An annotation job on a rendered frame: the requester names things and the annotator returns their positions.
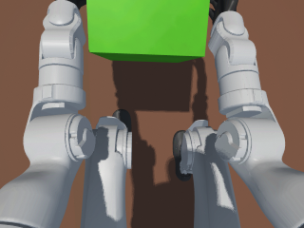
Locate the robot left hand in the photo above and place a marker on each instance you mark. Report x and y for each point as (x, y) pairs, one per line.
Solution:
(78, 3)

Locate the left robot upper arm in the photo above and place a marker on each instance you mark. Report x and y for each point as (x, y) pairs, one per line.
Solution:
(55, 145)

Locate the robot left foot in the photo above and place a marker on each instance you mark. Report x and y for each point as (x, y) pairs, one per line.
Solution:
(124, 117)

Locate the carton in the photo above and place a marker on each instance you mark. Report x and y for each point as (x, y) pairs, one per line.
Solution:
(162, 31)

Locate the robot right shin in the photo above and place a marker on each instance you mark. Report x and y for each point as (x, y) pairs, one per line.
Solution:
(183, 167)

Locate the robot left forearm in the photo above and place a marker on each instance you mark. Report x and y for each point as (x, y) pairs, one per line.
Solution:
(61, 63)

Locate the robot right hand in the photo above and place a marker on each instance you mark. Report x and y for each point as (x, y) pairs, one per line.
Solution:
(221, 6)

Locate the right robot upper arm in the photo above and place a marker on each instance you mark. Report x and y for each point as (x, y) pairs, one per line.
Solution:
(254, 148)

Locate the robot right forearm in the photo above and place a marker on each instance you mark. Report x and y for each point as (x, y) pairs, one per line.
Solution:
(240, 93)

